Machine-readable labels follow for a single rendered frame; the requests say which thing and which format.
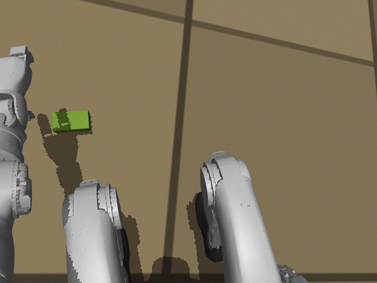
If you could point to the right robot foot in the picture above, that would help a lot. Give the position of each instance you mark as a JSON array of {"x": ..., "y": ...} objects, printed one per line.
[{"x": 213, "y": 254}]

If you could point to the small box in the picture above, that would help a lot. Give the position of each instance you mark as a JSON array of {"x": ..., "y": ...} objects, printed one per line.
[{"x": 71, "y": 121}]

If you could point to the left robot arm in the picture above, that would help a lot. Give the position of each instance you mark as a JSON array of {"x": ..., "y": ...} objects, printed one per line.
[{"x": 15, "y": 186}]

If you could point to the left robot foot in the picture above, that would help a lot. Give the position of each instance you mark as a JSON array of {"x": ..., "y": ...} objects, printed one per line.
[{"x": 126, "y": 259}]

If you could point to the left robot hand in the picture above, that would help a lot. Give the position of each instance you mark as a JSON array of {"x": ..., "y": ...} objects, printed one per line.
[{"x": 15, "y": 72}]

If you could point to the right robot hand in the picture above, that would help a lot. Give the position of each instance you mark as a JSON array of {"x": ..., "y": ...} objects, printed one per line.
[{"x": 288, "y": 275}]

